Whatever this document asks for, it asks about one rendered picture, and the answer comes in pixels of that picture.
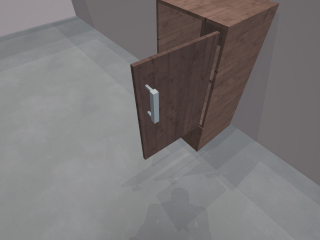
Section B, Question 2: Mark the handle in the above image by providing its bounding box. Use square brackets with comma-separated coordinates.
[145, 84, 159, 124]

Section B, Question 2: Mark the cupboard door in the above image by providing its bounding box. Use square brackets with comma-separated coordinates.
[130, 31, 220, 160]

